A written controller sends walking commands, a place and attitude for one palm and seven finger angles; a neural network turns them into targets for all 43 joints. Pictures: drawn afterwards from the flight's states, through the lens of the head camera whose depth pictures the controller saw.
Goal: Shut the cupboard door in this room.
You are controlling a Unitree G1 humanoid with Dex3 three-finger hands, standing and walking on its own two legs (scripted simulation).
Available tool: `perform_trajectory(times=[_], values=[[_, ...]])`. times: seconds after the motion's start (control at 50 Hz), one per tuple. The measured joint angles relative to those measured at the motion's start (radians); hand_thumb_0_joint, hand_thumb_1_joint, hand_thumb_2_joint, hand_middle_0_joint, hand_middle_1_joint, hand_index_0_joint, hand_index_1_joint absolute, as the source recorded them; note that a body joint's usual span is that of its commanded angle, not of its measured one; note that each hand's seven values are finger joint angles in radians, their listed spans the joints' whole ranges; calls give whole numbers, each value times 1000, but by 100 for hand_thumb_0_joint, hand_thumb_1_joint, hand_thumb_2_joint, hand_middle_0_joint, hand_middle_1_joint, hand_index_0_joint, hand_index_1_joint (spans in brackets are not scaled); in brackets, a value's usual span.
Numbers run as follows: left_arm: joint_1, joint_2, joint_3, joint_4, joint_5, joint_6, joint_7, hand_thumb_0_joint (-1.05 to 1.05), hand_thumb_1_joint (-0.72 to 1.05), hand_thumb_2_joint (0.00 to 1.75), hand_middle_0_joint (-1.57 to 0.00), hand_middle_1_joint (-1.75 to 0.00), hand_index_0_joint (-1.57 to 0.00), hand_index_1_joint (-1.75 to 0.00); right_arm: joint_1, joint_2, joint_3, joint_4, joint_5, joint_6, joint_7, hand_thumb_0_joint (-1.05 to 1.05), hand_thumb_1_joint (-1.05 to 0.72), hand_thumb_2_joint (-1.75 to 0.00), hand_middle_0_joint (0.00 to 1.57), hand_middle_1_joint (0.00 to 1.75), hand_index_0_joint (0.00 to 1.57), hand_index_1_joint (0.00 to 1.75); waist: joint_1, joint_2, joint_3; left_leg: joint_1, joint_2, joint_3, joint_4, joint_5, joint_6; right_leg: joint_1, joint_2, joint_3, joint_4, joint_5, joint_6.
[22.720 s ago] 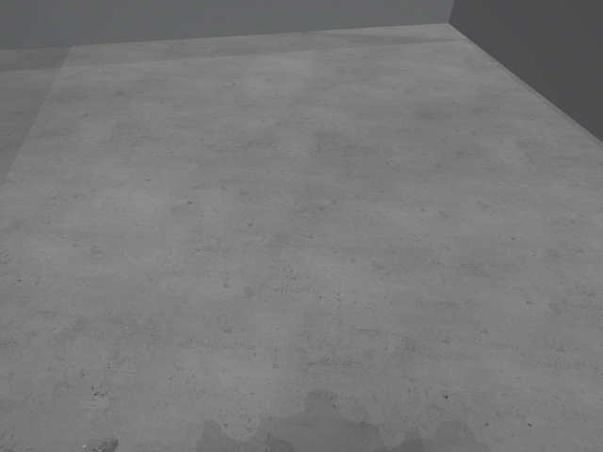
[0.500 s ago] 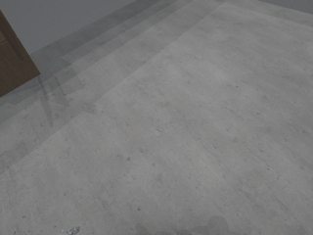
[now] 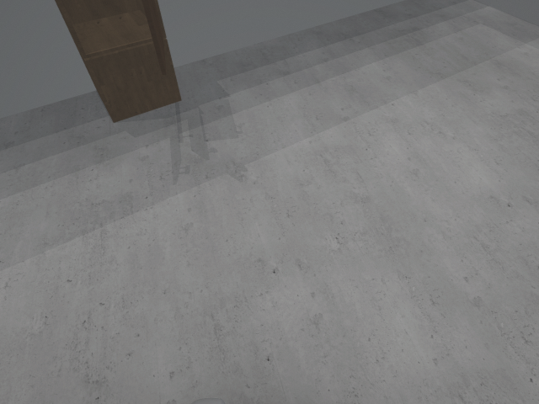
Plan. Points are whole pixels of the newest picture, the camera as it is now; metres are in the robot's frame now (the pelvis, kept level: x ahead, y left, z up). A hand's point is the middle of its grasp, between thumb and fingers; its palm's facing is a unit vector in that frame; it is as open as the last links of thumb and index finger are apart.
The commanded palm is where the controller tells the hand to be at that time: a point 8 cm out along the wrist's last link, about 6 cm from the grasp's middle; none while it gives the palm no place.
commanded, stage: turn or walk to find it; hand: left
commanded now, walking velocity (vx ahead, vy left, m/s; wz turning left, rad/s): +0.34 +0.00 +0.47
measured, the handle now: out of the picture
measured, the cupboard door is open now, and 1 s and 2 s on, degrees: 71 71 71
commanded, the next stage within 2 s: stand and wait in 1.30 s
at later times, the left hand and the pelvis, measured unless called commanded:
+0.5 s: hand (167, 325) +0.26 +0.22 -0.16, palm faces +0.12 -0.97 -0.22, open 7.4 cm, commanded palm none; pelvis +0.17 +0.02 -0.01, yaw +9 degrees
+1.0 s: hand (178, 337) +0.25 +0.21 -0.19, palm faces +0.40 -0.90 -0.15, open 7.3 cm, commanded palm none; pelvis +0.38 +0.08 -0.02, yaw +18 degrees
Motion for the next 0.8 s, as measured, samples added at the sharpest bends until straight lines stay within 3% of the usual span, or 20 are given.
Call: perform_trajectory(times=[0.06,0.08,0.14,0.22,0.32,0.38,0.5,0.52,0.58,0.64,0.7,0.8], values=[[46,28,11,32,-5,8,-5,0,90,90,-20,-30,-20,-30,-20,3,8,-29,-1,-30,0,1,-91,-90,19,30,20,30,10,-16,-13,81,-11,41,-185,70,23,-1,-30,-20,65,-46,34],[58,37,16,42,-10,16,-10,0,90,90,-20,-30,-20,-30,-28,4,8,-40,-4,-46,-2,1,-91,-90,19,30,20,30,8,-21,-14,83,-18,41,-195,147,36,-26,-41,0,142,-81,41],[57,56,21,74,-9,56,-15,1,91,90,-20,-30,-20,-30,-24,17,15,-54,-1,-82,-15,1,-91,-90,20,30,20,30,4,-31,-20,100,-34,38,-163,119,61,-159,-12,143,450,-174,46],[9,55,18,57,-6,49,-28,1,91,90,-20,-30,-20,-30,34,30,26,-31,1,-98,-32,0,-91,-90,20,30,20,30,-6,-17,-30,182,-54,3,-278,137,64,-308,8,211,600,-46,54],[-57,34,7,7,-6,29,-34,1,91,90,-20,-30,-20,-30,114,57,29,28,9,-108,-35,1,-91,-90,20,30,21,30,-16,-13,-32,284,-78,-27,-403,157,67,-428,-1,241,573,79,80],[-103,18,1,-11,-9,30,-35,1,91,90,-20,-30,-20,-30,160,73,26,58,8,-112,-38,1,-91,-90,20,30,21,30,-34,-8,-27,330,-85,-44,-438,142,59,-454,-3,237,478,107,88],[-176,-13,-10,-44,-12,4,-44,1,91,90,-20,-30,-20,-30,232,75,15,115,-1,-106,-43,1,-90,-90,20,30,21,30,-80,25,-6,379,-63,-80,-359,16,18,-345,38,199,158,132,54],[-181,-15,-12,-51,-10,-13,-44,1,91,90,-20,-30,-20,-30,246,74,13,125,1,-104,-43,1,-90,-90,20,30,21,30,-80,30,-4,358,-55,-90,-277,-31,18,-309,48,190,119,157,32],[-193,-41,-17,-51,-8,-54,-31,0,91,90,-20,-30,-20,-30,229,58,5,145,11,-80,-40,1,-91,-90,20,30,21,30,-71,56,24,162,-54,-128,224,-62,60,-289,54,150,206,85,-40],[-160,-65,-20,-24,-8,-54,-14,0,91,90,-20,-30,-20,-30,185,37,-6,135,5,-68,-34,1,-91,-90,20,30,20,30,-63,67,25,-23,-32,-102,495,71,73,-208,62,119,153,57,-43],[-108,-68,0,14,-11,-54,11,-1,93,90,-20,-30,-20,-30,135,27,-11,102,-2,-65,-31,1,-91,-90,20,30,20,30,-60,64,6,-149,4,-79,498,156,55,-128,72,92,66,60,-41],[-20,-43,-2,78,-4,-52,11,-1,94,90,-20,-30,-20,-30,63,32,-12,55,-6,-65,-19,1,-91,-90,19,30,20,30,-45,48,-24,-232,51,-37,294,233,25,-9,83,54,-53,54,-29]])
